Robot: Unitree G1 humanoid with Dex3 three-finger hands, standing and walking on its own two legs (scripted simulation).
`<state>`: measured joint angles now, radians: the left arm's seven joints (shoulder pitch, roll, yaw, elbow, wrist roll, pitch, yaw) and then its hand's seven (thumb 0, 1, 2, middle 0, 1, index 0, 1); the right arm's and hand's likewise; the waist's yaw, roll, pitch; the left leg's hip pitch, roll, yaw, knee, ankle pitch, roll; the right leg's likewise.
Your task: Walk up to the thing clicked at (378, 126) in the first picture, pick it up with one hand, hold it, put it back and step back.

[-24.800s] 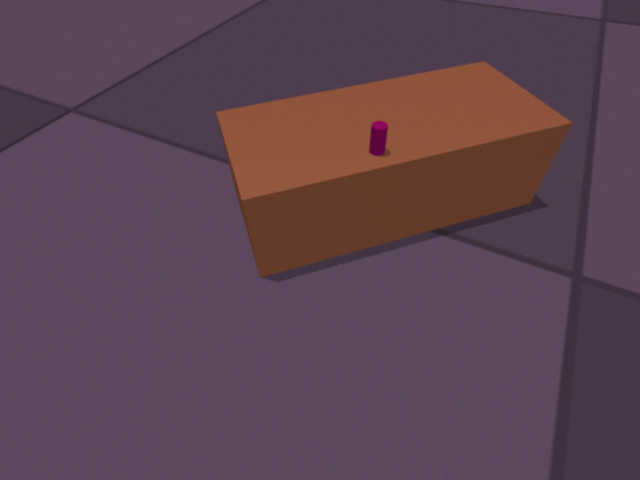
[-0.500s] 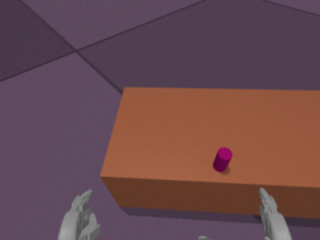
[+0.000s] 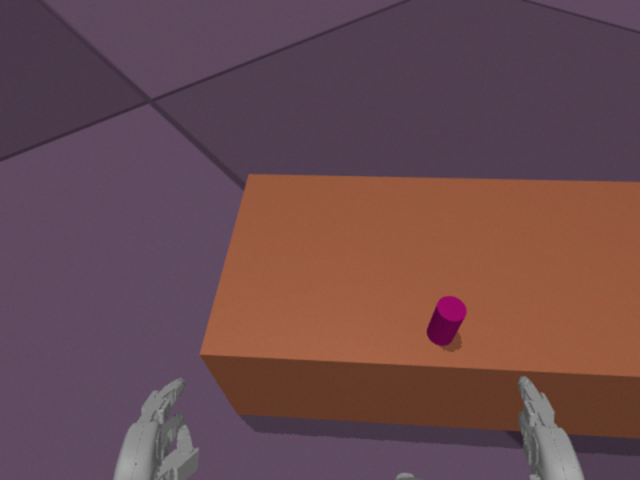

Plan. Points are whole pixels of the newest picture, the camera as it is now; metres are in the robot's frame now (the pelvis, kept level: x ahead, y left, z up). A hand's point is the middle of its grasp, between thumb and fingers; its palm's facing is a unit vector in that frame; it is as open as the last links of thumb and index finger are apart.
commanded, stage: home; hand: right
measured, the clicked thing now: (445, 321) +0.46 -0.22 -0.24
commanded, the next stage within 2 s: stand in 0.52 s
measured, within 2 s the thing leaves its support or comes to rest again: neither
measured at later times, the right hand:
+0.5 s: hand (505, 478) +0.16 -0.18 -0.05, palm faces +0.15 +0.95 -0.27, open 17.3 cm
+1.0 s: hand out of the picture +0.07 -0.27 -0.11, palm faces -0.05 +0.93 -0.38, open 10.6 cm
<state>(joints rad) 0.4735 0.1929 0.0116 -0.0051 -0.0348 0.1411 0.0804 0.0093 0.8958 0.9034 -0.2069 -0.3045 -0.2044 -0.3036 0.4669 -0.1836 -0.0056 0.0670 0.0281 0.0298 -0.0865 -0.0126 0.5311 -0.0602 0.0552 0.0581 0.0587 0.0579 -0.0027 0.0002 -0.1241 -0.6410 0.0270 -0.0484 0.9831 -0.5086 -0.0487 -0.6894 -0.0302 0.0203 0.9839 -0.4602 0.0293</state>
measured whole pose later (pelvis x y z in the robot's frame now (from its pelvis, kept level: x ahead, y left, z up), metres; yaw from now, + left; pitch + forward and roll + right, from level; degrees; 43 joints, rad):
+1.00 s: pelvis -0.01 -0.01 +0.03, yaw +0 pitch +0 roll +1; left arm 0.22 0.35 0.04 0.91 0.04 0.00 0.01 0.01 0.90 0.90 -0.21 -0.30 -0.20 -0.30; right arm 0.29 -0.35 -0.03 0.83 -0.04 0.00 -0.01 0.00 -0.36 -0.75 0.19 0.28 0.20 0.28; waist 0.02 -0.01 0.04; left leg -0.36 0.04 -0.05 0.77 -0.41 -0.06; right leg -0.41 -0.02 0.01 0.80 -0.38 0.00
